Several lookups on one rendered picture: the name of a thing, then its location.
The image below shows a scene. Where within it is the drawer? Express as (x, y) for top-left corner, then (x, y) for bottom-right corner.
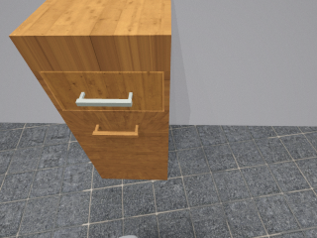
(41, 71), (164, 111)

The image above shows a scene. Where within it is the cabinet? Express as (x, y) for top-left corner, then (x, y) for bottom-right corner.
(9, 0), (171, 180)

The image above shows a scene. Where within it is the handle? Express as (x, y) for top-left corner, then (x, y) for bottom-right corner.
(92, 131), (139, 138)
(75, 92), (133, 107)

